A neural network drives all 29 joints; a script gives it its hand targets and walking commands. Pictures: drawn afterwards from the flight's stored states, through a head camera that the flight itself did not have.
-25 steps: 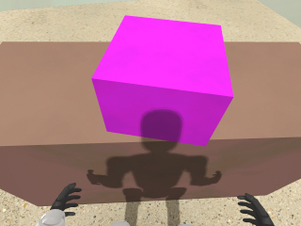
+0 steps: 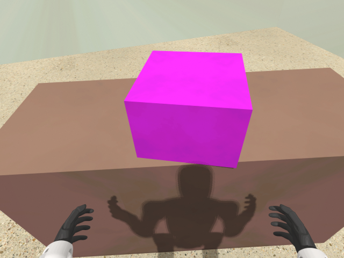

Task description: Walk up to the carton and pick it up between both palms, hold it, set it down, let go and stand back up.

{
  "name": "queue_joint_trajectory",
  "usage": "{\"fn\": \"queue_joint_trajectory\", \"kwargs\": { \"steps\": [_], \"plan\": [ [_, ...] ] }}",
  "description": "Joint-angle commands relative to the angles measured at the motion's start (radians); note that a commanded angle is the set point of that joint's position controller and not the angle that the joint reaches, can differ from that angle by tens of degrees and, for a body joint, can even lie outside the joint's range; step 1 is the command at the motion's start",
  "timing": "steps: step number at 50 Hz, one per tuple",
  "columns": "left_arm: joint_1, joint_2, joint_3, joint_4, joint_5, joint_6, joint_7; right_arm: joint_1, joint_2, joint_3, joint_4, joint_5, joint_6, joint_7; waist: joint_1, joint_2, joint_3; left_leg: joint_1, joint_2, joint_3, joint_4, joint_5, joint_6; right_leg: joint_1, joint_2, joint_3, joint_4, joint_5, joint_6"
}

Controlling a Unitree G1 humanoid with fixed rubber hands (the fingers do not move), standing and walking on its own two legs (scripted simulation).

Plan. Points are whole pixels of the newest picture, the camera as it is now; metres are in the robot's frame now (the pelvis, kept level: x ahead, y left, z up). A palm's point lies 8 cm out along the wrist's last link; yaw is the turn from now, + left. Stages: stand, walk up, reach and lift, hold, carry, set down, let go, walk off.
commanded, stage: reach and lift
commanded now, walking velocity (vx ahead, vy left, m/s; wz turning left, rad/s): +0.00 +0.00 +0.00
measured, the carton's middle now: (190, 104) +0.54 -0.03 +0.09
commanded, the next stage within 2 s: none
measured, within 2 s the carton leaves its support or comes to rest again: neither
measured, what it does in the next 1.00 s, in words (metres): stands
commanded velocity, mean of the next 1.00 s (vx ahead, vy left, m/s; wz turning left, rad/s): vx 0.00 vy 0.00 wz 0.00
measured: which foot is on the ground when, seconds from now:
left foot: down 0.00-1.00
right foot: down 0.00-1.00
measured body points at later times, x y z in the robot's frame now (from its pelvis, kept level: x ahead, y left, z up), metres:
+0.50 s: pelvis -0.02 -0.01 +0.01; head -0.06 +0.00 +0.46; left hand +0.20 +0.25 +0.04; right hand +0.17 -0.26 +0.06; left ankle +0.03 +0.09 -0.73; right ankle -0.04 -0.11 -0.73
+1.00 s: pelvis -0.03 +0.00 +0.01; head -0.07 +0.01 +0.46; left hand +0.22 +0.26 +0.09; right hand +0.19 -0.22 +0.12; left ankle +0.03 +0.09 -0.73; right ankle -0.04 -0.11 -0.73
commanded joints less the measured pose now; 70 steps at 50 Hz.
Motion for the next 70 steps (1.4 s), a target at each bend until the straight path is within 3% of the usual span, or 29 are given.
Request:
{"fn": "queue_joint_trajectory", "kwargs": {
  "steps": [1, 3, 4, 7, 8, 9, 10, 11, 12, 13, 15, 18, 19, 20, 21, 24, 31, 37, 39, 43, 47, 49, 51, 56, 59, 60, 65, 68, 70],
  "plan": [
    [-0.2, 0.293, 0.144, -0.36, -0.231, -0.078, -0.056, -0.026, -0.107, -0.055, -0.552, 0.149, 0.061, -0.091, -0.026, -0.315, -0.089, -0.166, -0.041, 0.133, -0.263, -0.167, 0.082, 0.277, 0.003, 0.091, -0.187, -0.264, -0.041],
    [-0.303, 0.421, 0.189, -0.403, -0.246, -0.043, -0.076, -0.006, -0.072, 0.027, -0.669, 0.189, 0.109, -0.136, -0.003, -0.499, -0.053, 0.431, -0.191, 0.081, 0.034, 0.094, 0.021, -0.408, -0.226, 0.257, -0.432, -0.592, -0.178],
    [-0.3, 0.414, 0.239, -0.433, -0.221, -0.034, -0.075, 0.017, -0.059, 0.056, -0.683, 0.205, 0.136, -0.153, 0.022, -0.461, -0.044, 0.499, -0.185, 0.075, 0.031, 0.117, 0.016, -0.463, -0.228, 0.24, -0.442, -0.574, -0.189],
    [-0.352, 0.361, 0.185, -0.487, -0.248, -0.002, -0.07, -0.064, -0.068, 0.007, -0.651, 0.207, 0.203, -0.15, 0.007, -0.262, 0.013, 0.423, -0.127, 0.04, -0.075, -0.026, -0.006, -0.45, -0.178, 0.157, -0.376, -0.528, -0.189],
    [-0.333, 0.35, 0.191, -0.461, -0.243, -0.003, -0.071, -0.072, -0.07, 0.029, -0.671, 0.214, 0.22, -0.148, 0.016, -0.252, 0.074, 0.38, -0.109, 0.009, -0.105, -0.093, 0.003, -0.45, -0.181, 0.143, -0.357, -0.55, -0.189],
    [-0.321, 0.322, 0.17, -0.523, -0.215, 0.003, -0.062, -0.047, -0.086, -0.004, -0.669, 0.228, 0.219, -0.142, 0.011, -0.123, 0.038, 0.267, -0.059, -0.027, -0.178, -0.192, 0.005, -0.296, -0.121, 0.09, -0.274, -0.368, -0.176],
    [-0.284, 0.278, 0.15, -0.525, -0.207, 0.007, -0.046, -0.091, -0.138, -0.09, -0.648, 0.226, 0.235, -0.117, 0.003, 0.033, 0.051, -0.093, 0.062, -0.056, -0.388, -0.447, 0.025, 0.093, 0.017, 0.009, -0.138, -0.135, -0.097],
    [-0.223, 0.236, 0.139, -0.544, -0.181, -0.026, -0.034, -0.098, -0.199, -0.14, -0.621, 0.243, 0.244, -0.087, 0.015, 0.272, 0.015, -0.574, 0.189, -0.099, -0.616, -0.667, 0.082, 0.633, 0.159, -0.032, 0.075, 0.081, -0.011],
    [-0.221, 0.225, 0.154, -0.502, -0.136, -0.043, -0.034, -0.124, -0.237, -0.135, -0.566, 0.262, 0.234, -0.068, 0.016, 0.345, -0.083, -0.788, 0.242, -0.104, -0.668, -0.714, 0.118, 0.907, 0.181, -0.031, 0.159, 0.214, 0.01],
    [-0.204, 0.213, 0.148, -0.502, -0.133, -0.075, -0.038, -0.119, -0.238, -0.134, -0.586, 0.274, 0.217, -0.056, 0.014, 0.281, -0.103, -0.796, 0.236, -0.108, -0.658, -0.619, 0.127, 0.944, 0.182, -0.027, 0.141, 0.234, 0.015],
    [-0.144, 0.233, 0.146, -0.513, -0.151, -0.107, -0.035, -0.093, -0.262, -0.165, -0.567, 0.278, 0.191, -0.043, 0.032, 0.314, -0.097, -0.79, 0.226, -0.086, -0.632, -0.563, 0.107, 0.909, 0.158, -0.019, 0.126, 0.239, 0.008],
    [-0.144, 0.309, 0.109, -0.562, -0.241, -0.1, -0.042, -0.038, -0.198, -0.178, -0.667, 0.265, 0.18, -0.076, 0.004, 0.069, -0.014, -0.362, 0.087, -0.006, -0.491, -0.255, 0.031, 0.484, 0.045, 0.061, -0.11, 0.081, -0.025],
    [-0.21, 0.36, 0.164, -0.515, -0.275, -0.085, -0.056, -0.061, -0.108, -0.132, -0.658, 0.247, 0.205, -0.101, 0.007, -0.057, 0.023, -0.064, -0.027, 0.044, -0.348, -0.05, -0.018, 0.147, -0.042, 0.137, -0.252, -0.08, -0.04],
    [-0.195, 0.348, 0.2, -0.488, -0.267, -0.078, -0.076, -0.004, -0.061, -0.046, -0.703, 0.257, 0.191, -0.125, 0.037, -0.149, 0.067, 0.096, -0.063, 0.053, -0.292, 0.051, -0.017, -0.031, -0.086, 0.156, -0.303, -0.076, -0.052],
    [-0.155, 0.363, 0.213, -0.541, -0.291, -0.08, -0.08, 0.07, -0.055, -0.04, -0.784, 0.255, 0.186, -0.142, 0.019, -0.15, 0.032, 0.201, -0.069, 0.046, -0.258, 0.11, -0.019, -0.085, -0.097, 0.168, -0.317, 0.003, -0.05],
    [0.037, 0.318, 0.254, -0.641, -0.329, -0.136, -0.106, 0.2, 0.001, 0.025, -0.899, 0.306, 0.137, -0.172, 0.063, -0.176, -0.139, 0.255, -0.064, 0.031, -0.248, 0.309, -0.007, 0.108, -0.065, 0.126, -0.233, 0.5, 0.038],
    [-0.11, 0.389, 0.24, -0.708, -0.355, -0.202, -0.097, 0.093, -0.018, 0.0, -0.944, 0.303, 0.139, -0.169, 0.079, -0.054, -0.04, 0.247, -0.02, -0.017, -0.281, 0.121, -0.009, -0.073, -0.067, 0.118, -0.276, 0.048, 0.001],
    [-0.305, 0.39, 0.191, -0.645, -0.357, -0.098, -0.09, -0.093, -0.048, -0.067, -0.902, 0.302, 0.259, -0.154, 0.053, 0.028, 0.036, 0.172, 0.028, -0.047, -0.376, -0.11, -0.015, -0.096, -0.04, 0.105, -0.295, -0.185, -0.055],
    [-0.35, 0.398, 0.191, -0.702, -0.38, -0.079, -0.067, -0.16, -0.055, -0.098, -0.906, 0.312, 0.288, -0.145, 0.067, 0.08, -0.028, 0.135, 0.04, -0.058, -0.383, -0.152, -0.016, -0.073, -0.036, 0.104, -0.269, -0.163, -0.065],
    [-0.42, 0.383, 0.144, -0.725, -0.403, -0.035, -0.047, -0.243, -0.107, -0.169, -0.891, 0.321, 0.316, -0.131, 0.029, 0.074, -0.056, 0.123, 0.062, -0.074, -0.398, -0.211, -0.024, -0.049, -0.02, 0.092, -0.242, -0.1, -0.074],
    [-0.515, 0.411, 0.156, -0.61, -0.407, -0.003, -0.057, -0.321, -0.112, -0.208, -0.792, 0.305, 0.349, -0.147, -0.011, 0.032, -0.05, 0.097, 0.056, -0.06, -0.384, -0.2, -0.012, -0.058, -0.024, 0.108, -0.236, -0.107, -0.071],
    [-0.582, 0.405, 0.167, -0.589, -0.384, 0.024, -0.068, -0.361, -0.114, -0.211, -0.706, 0.317, 0.378, -0.148, -0.015, 0.073, -0.053, 0.115, 0.063, -0.065, -0.393, -0.186, -0.015, -0.035, -0.033, 0.113, -0.246, -0.073, -0.073],
    [-0.674, 0.43, 0.207, -0.417, -0.381, 0.051, -0.094, -0.458, -0.133, -0.218, -0.612, 0.303, 0.398, -0.158, -0.02, 0.029, -0.049, 0.074, 0.05, -0.036, -0.387, -0.193, 0.001, -0.007, -0.033, 0.114, -0.244, -0.111, -0.076],
    [-0.665, 0.414, 0.239, -0.42, -0.331, 0.115, -0.11, -0.489, -0.167, -0.193, -0.625, 0.347, 0.395, -0.161, -0.008, 0.014, -0.114, 0.189, 0.039, -0.014, -0.364, -0.076, 0.005, 0.01, -0.039, 0.115, -0.268, -0.045, -0.066],
    [-0.744, 0.421, 0.24, -0.338, -0.333, 0.143, -0.127, -0.59, -0.175, -0.195, -0.633, 0.317, 0.393, -0.17, -0.025, -0.017, -0.148, 0.171, 0.025, -0.001, -0.348, -0.056, 0.005, 0.007, -0.038, 0.108, -0.262, -0.034, -0.054],
    [-0.826, 0.425, 0.214, -0.197, -0.361, 0.169, -0.144, -0.673, -0.183, -0.212, -0.571, 0.297, 0.4, -0.179, -0.065, -0.044, -0.093, 0.141, 0.018, 0.005, -0.343, -0.082, 0.015, -0.018, -0.041, 0.109, -0.272, -0.055, -0.038],
    [-0.843, 0.441, 0.234, -0.371, -0.335, 0.184, -0.128, -0.683, -0.206, -0.185, -0.652, 0.328, 0.355, -0.183, -0.044, 0.013, -0.201, 0.213, 0.01, 0.005, -0.291, 0.156, -0.015, 0.036, -0.017, 0.086, -0.225, 0.188, -0.054],
    [-0.877, 0.48, 0.287, -0.375, -0.37, 0.164, -0.138, -0.696, -0.193, -0.158, -0.695, 0.332, 0.35, -0.202, -0.041, -0.087, -0.311, 0.192, -0.017, 0.016, -0.273, 0.211, -0.004, 0.108, -0.038, 0.102, -0.192, 0.38, -0.012],
    [-0.811, 0.491, 0.317, -0.46, -0.349, 0.155, -0.122, -0.647, -0.187, -0.101, -0.71, 0.373, 0.339, -0.2, -0.012, -0.047, -0.37, 0.201, -0.032, 0.019, -0.262, 0.322, -0.011, 0.167, -0.055, 0.113, -0.153, 0.576, 0.0]
  ]
}}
